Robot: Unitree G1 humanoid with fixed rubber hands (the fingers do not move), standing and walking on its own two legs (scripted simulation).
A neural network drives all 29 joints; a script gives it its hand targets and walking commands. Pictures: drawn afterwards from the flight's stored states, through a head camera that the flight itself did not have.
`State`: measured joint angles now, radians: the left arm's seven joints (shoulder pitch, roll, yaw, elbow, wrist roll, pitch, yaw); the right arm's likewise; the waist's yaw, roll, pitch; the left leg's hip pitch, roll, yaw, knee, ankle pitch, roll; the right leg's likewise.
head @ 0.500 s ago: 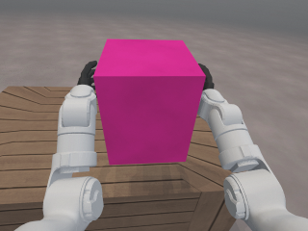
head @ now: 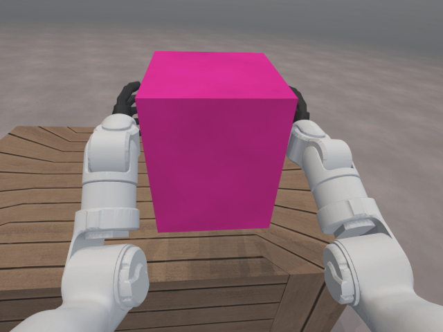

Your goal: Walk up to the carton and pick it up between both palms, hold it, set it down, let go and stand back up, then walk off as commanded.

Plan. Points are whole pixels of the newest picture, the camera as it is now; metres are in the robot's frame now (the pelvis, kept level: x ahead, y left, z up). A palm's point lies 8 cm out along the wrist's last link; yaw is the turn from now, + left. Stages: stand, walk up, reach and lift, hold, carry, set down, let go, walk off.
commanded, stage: hold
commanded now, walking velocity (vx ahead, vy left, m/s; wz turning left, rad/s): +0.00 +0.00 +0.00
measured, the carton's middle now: (212, 139) +0.39 +0.01 +0.24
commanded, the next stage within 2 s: none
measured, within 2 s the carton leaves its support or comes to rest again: neither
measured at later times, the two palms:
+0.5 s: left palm (129, 124) +0.38 +0.15 +0.27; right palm (297, 128) +0.38 -0.14 +0.27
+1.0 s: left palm (126, 123) +0.38 +0.15 +0.27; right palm (295, 128) +0.38 -0.14 +0.27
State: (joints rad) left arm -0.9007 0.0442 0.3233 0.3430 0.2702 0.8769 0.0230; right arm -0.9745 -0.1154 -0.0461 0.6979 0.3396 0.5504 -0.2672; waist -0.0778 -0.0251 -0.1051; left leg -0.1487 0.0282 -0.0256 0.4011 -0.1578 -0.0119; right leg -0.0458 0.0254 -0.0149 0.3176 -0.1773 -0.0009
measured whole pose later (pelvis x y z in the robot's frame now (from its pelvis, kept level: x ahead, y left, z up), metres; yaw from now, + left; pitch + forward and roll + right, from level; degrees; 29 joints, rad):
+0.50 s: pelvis +0.01 -0.01 +0.00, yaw +0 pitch -5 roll -1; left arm -0.90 0.04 0.34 0.37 0.26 0.87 0.02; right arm -0.98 -0.14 0.00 0.71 0.38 0.57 -0.29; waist -0.08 -0.01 -0.11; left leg -0.15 0.03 -0.03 0.40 -0.17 -0.02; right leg -0.04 0.03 -0.02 0.31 -0.18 -0.01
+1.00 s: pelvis +0.01 +0.00 +0.00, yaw +0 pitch -6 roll -2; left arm -0.87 0.04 0.33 0.29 0.27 0.90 0.00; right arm -0.94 -0.13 0.01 0.63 0.39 0.59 -0.31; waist -0.09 -0.02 -0.10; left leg -0.13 0.04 -0.04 0.42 -0.19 -0.02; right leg -0.01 0.04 -0.02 0.31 -0.19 -0.01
